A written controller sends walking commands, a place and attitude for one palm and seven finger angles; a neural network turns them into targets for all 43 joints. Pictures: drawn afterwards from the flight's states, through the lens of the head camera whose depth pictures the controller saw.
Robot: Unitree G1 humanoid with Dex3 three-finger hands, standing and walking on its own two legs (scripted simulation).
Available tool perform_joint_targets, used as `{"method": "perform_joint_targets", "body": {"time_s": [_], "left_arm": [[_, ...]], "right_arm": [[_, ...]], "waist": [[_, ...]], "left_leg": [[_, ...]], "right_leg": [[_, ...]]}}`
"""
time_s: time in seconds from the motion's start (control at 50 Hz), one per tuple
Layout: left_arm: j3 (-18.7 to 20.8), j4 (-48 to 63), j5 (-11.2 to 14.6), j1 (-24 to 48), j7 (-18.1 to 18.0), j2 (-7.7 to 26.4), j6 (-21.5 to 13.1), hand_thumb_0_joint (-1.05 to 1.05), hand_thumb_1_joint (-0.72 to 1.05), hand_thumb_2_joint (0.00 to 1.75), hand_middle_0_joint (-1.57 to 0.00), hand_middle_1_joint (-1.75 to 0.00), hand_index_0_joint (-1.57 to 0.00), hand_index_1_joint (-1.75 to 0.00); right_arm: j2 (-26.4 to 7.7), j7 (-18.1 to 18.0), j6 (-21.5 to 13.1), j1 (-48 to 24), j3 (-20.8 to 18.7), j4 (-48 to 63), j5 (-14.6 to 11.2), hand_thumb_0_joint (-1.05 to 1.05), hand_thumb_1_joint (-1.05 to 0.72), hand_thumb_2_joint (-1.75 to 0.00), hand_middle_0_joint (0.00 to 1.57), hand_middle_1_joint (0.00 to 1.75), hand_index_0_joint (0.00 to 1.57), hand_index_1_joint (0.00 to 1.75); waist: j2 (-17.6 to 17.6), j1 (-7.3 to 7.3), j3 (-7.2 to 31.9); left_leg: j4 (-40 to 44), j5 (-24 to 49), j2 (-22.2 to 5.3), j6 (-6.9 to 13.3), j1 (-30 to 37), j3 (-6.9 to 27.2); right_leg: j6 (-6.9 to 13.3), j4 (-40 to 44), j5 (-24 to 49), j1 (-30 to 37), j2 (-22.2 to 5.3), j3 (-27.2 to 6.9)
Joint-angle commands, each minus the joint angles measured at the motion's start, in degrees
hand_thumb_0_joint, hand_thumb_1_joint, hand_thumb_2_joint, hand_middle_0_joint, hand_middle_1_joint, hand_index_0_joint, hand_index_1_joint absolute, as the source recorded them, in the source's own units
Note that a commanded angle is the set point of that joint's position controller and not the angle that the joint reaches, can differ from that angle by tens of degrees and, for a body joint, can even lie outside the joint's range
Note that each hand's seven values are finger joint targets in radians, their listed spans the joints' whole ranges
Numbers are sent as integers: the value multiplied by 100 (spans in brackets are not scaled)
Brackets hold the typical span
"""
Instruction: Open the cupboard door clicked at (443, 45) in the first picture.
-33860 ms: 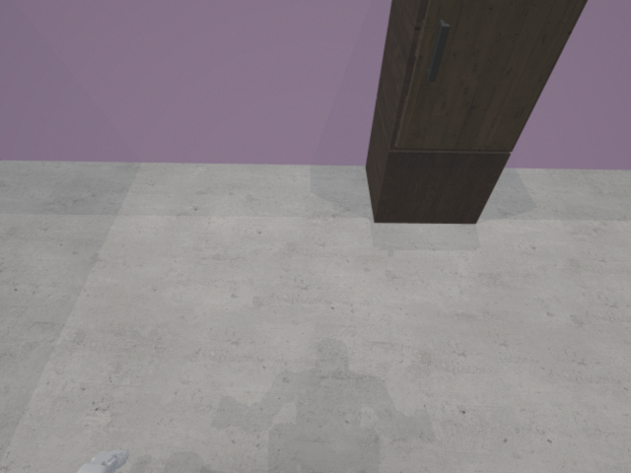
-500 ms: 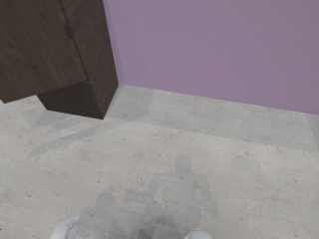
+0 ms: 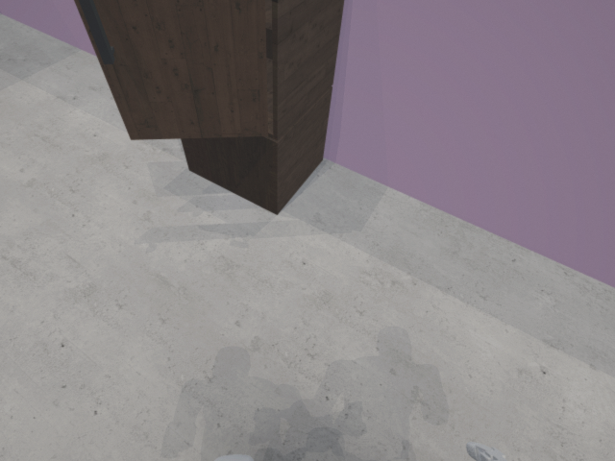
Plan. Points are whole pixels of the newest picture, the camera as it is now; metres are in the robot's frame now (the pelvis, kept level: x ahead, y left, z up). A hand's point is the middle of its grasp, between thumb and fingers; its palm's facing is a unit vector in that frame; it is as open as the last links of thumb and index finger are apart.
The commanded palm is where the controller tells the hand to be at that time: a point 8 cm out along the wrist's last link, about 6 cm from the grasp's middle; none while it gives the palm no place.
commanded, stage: turn to face it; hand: left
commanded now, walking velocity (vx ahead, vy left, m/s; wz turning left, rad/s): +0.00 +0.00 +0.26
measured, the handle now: (98, 24) +0.95 +0.55 +0.03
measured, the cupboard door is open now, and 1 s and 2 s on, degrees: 37 37 37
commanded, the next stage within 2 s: take the last steps up to it in 0.10 s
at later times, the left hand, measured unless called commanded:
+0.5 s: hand out of the picture +0.04 +0.19 -0.14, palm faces +0.19 -0.96 -0.23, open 7.4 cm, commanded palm none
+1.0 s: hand (78, 443) +0.14 +0.33 -0.16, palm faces +0.26 -0.94 -0.20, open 7.4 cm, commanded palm none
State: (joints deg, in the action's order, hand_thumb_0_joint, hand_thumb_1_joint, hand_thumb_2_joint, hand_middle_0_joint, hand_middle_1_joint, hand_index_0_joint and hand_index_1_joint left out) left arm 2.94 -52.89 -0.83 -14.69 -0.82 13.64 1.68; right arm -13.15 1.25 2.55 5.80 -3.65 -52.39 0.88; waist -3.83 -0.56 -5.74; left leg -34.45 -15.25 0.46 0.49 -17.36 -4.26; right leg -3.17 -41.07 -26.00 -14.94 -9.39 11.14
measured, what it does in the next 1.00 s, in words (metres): walks ahead: right foot, then left foot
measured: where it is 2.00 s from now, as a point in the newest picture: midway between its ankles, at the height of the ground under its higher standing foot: (244, 358)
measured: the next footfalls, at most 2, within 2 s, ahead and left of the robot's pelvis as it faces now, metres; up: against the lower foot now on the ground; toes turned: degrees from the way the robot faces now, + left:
right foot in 0.38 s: +0.04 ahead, -0.13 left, +0.00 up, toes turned +2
left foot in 0.78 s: +0.20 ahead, +0.22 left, +0.00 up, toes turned +20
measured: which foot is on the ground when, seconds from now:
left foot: down 0.00-0.38, up 0.40-0.76, down 0.78-1.00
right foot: up 0.00-0.36, down 0.38-0.78, up 0.80-1.00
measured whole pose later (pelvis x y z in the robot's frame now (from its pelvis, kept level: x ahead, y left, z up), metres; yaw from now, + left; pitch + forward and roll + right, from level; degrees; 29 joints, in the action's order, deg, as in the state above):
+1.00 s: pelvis +0.15 +0.13 +0.02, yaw +12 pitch +0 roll +1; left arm 3.7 -58.7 -1.6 -14.1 0.3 11.5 -0.3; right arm -9.4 -1.0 -3.5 12.6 -2.3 -57.2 1.3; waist -2.5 -1.4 -2.8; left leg -24.0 -11.3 2.3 4.9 -13.1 -9.8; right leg -0.1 -66.6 -16.7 -31.7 -6.8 4.4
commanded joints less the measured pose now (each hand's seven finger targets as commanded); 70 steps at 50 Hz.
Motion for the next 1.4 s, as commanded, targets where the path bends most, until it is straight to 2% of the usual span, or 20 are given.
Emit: {"method": "perform_joint_targets", "body": {"time_s": [0.0,0.18,0.3,0.32,0.36,0.4,0.44,0.52,0.66,0.72,0.74,0.76,0.78,0.9,1.22,1.28,1.3,1.32,1.34,1.38], "left_arm": [[136,635,-10,525,-75,468,7,0,90,90,-20,-30,-20,-30],[92,210,-14,269,7,302,42,0,90,90,-20,-30,-20,-30],[132,87,-38,-184,98,265,-128,0,90,90,-20,-30,-20,-30],[194,-28,-61,-577,95,414,-195,0,90,90,-20,-30,-20,-30],[354,-102,-123,-1127,2,1216,-266,0,90,90,-20,-30,-20,-30],[263,32,-53,-527,-11,904,-366,0,90,90,-20,-30,-20,-30],[195,-2,-45,-283,-24,545,-455,0,90,90,-20,-30,-20,-30],[186,-311,-52,-844,-34,490,-603,0,90,90,-20,-30,-20,-30],[239,-638,-120,-977,-20,740,-538,0,90,90,-20,-30,-20,-30],[228,-625,-90,-743,29,664,-488,0,90,90,-20,-30,-20,-30],[171,-527,-29,-913,75,351,-443,0,90,90,-20,-30,-20,-30],[99,-279,6,-732,75,55,-403,0,90,90,-20,-30,-20,-30],[85,-149,5,-342,42,51,-376,0,90,90,-20,-30,-20,-30],[89,-498,-98,-513,136,-143,-250,0,90,90,-20,-30,-20,-30],[34,251,-63,1140,176,-157,-304,0,90,90,-20,-30,-20,-30],[84,-32,-76,343,157,-14,-389,0,90,90,-20,-30,-20,-30],[179,-285,-84,-469,118,278,-460,0,90,90,-20,-30,-20,-30],[326,-557,-86,-1357,57,816,-498,0,90,90,-20,-30,-20,-30],[330,-652,9,-1590,35,996,-498,0,90,90,-20,-30,-20,-30],[228,-516,8,-861,-47,555,-540,0,90,90,-20,-30,-20,-30]], "right_arm": [[-1279,-195,-149,955,-236,89,78,0,-90,-90,20,30,20,30],[-904,-281,-217,553,-87,87,60,0,-90,-90,20,30,20,30],[-873,-201,-181,390,-118,46,45,0,-90,-90,20,30,20,30],[-790,-176,-198,281,-120,69,6,0,-90,-90,20,30,20,30],[-329,-103,-229,-50,-38,393,2,0,-90,-90,20,30,20,30],[-591,5,-189,-33,-142,311,85,0,-90,-90,20,30,20,30],[-486,49,-156,81,-132,98,92,0,-90,-90,20,30,20,30],[-182,121,-172,2,-60,9,17,0,-90,-90,20,30,20,30],[23,203,-314,-266,71,105,-13,0,-90,-90,20,30,20,30],[-426,89,-420,1321,-53,-379,54,0,-90,-90,20,30,20,30],[-1062,-6,-452,2143,-217,-546,126,0,-90,-90,20,30,20,30],[-1511,-111,-452,2707,-331,-647,114,0,-90,-90,20,30,20,30],[-1500,-192,-394,2481,-310,-666,81,0,-90,-90,20,30,20,30],[-357,-238,-646,1197,45,-401,57,0,-90,-90,20,30,20,30],[-295,-244,-666,2167,86,-998,114,0,-90,-90,20,30,20,30],[-220,-252,-641,2177,124,-1075,73,0,-90,-90,20,30,20,30],[-171,-231,-668,2031,129,-1009,3,0,-90,-90,20,30,20,30],[-1,-182,-691,1986,128,-839,-51,0,-90,-90,20,30,20,30],[-113,-186,-666,1704,117,-736,-54,0,-90,-90,20,30,20,30],[2,-189,-627,1143,74,-656,-19,0,-90,-90,20,30,20,30]], "waist": [[1494,461,1090],[1076,151,908],[1182,-128,676],[826,-351,677],[-1672,-708,216],[-620,-259,-214],[-830,-92,-281],[-512,-188,31],[-838,-240,66],[-143,516,719],[1213,814,1407],[2399,955,1732],[1886,845,1442],[980,5,277],[577,280,31],[506,-70,498],[137,-416,1008],[-948,-658,1471],[-862,-713,1415],[-139,-465,653]], "left_leg": [[1400,2822,-2130,1309,1331,2142],[1482,2475,-1422,980,1080,1551],[1393,-697,-949,755,-139,1722],[799,-1091,-600,547,-748,1494],[-2027,-2104,296,-47,-2682,463],[-3050,-827,-208,-55,-2546,932],[-3208,-250,-410,-193,-2396,802],[-2583,54,-388,-354,-2359,315],[-412,-57,-220,-155,-1048,-255],[518,134,54,19,1420,-496],[582,30,-1035,395,2654,890],[1671,-257,-2137,873,2893,2864],[2111,-755,-2360,1092,2504,2943],[2518,106,-1559,791,309,1080],[2107,1891,-1649,948,1490,438],[886,2576,-1222,567,1209,20],[-179,2365,-890,340,320,-238],[-1578,347,-194,41,-1152,-707],[-3045,-2007,-48,-20,-1689,-322],[-3332,-1295,-493,-27,-2045,417]], "right_leg": [[10,-2107,-944,-1442,205,-985],[-56,-1260,49,-1050,533,-955],[83,883,462,614,895,-539],[136,1648,652,1421,739,-716],[1044,3327,-986,1853,-1903,-4000],[1159,3546,-1152,838,-1666,-3398],[873,3301,283,783,-1215,-2366],[767,2894,2851,1580,-1016,-1180],[690,2460,3113,1280,-1090,-607],[436,540,3323,342,-682,-98],[224,-958,1477,-781,-84,195],[118,-2574,-1072,-1758,629,-128],[337,-3327,-922,-2149,414,-823],[327,-2912,943,-1741,61,-961],[400,394,1172,-1313,468,-596],[571,1277,1647,321,757,-383],[847,1279,2156,1808,304,-1080],[1436,1639,2804,3187,-1076,-2788],[2001,2216,3437,3057,-1809,-3558],[1747,2242,4078,2092,-1383,-2706]]}}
